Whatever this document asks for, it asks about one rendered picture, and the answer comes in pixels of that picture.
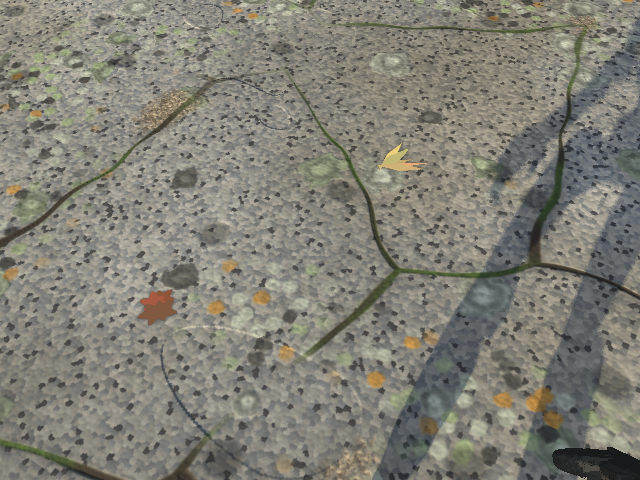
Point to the right robot hand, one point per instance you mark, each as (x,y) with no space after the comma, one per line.
(595,464)

